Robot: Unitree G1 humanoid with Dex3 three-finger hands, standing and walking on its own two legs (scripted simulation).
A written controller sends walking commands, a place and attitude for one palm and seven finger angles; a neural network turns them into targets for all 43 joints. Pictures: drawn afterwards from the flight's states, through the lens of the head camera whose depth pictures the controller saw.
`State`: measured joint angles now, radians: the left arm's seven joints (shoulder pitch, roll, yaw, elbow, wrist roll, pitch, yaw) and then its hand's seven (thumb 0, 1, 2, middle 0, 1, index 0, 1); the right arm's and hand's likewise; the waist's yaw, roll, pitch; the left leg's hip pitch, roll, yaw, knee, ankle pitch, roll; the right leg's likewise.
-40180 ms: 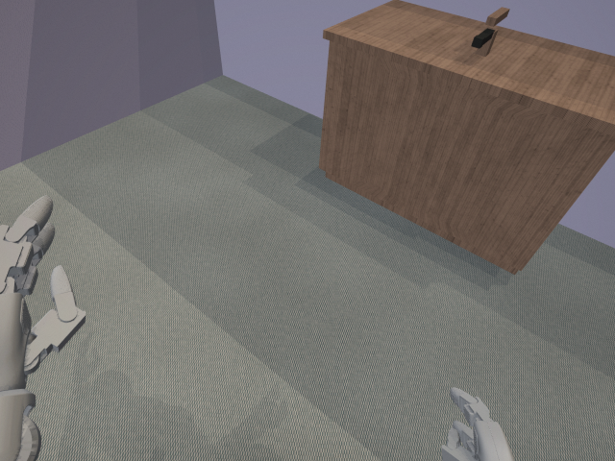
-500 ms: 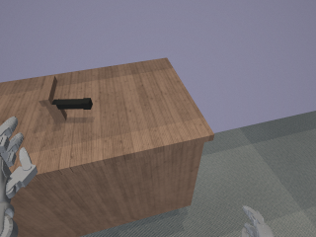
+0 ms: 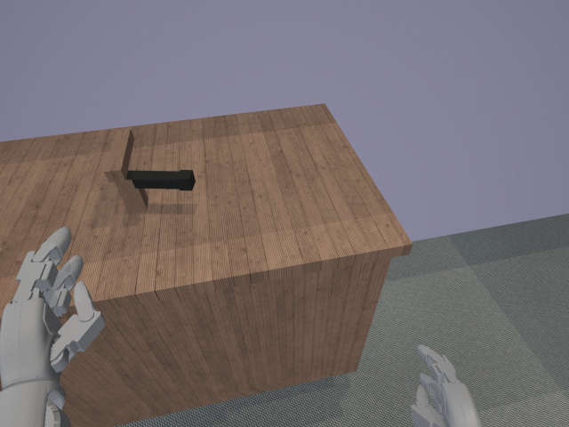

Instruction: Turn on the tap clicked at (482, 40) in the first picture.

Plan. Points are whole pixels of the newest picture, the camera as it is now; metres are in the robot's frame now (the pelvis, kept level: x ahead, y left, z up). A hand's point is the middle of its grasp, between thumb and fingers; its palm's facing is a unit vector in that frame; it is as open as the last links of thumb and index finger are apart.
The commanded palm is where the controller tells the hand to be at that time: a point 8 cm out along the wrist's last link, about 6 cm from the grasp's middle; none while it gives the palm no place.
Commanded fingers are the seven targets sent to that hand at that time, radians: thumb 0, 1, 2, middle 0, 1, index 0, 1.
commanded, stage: turn the palm inward beside the body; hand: left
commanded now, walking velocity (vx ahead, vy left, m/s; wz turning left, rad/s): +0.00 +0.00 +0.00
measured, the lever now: (186, 180) +0.51 +0.26 +0.07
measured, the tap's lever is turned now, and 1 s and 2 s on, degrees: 75 75 75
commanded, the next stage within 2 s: reach beside the lever's end, fingers flat in 0.82 s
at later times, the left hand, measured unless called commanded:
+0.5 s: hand (91, 338) +0.17 +0.23 +0.14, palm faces +0.48 -0.87 -0.11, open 7.5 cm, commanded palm +0.11 +0.27 +0.15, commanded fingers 0.00 0.90 0.90 -0.20 -0.30 -0.20 -0.30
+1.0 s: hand (116, 320) +0.19 +0.22 +0.13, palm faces +0.48 -0.87 -0.13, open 7.5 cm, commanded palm +0.14 +0.27 +0.14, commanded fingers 0.00 0.90 0.90 -0.20 -0.30 -0.20 -0.30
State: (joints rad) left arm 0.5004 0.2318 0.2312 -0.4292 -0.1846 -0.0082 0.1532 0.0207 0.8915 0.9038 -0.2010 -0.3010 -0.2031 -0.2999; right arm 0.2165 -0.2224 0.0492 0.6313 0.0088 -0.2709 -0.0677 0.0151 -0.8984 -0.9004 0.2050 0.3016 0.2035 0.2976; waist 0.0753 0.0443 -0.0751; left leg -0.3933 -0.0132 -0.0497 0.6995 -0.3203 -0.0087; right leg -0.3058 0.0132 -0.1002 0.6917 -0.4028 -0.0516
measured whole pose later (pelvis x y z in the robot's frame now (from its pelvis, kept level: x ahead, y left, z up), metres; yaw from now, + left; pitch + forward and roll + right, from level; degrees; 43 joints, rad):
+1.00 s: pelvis +0.01 -0.01 +0.00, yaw +1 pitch +2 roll +0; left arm 0.54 0.21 0.21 -0.46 -0.23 0.04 0.17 0.02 0.89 0.90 -0.20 -0.30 -0.20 -0.30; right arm 0.24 -0.25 0.05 0.63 0.01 -0.30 -0.07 0.02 -0.90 -0.90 0.20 0.30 0.20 0.30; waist 0.07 0.06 -0.09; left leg -0.41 -0.01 -0.07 0.71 -0.34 -0.03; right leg -0.31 0.02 -0.12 0.71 -0.43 -0.07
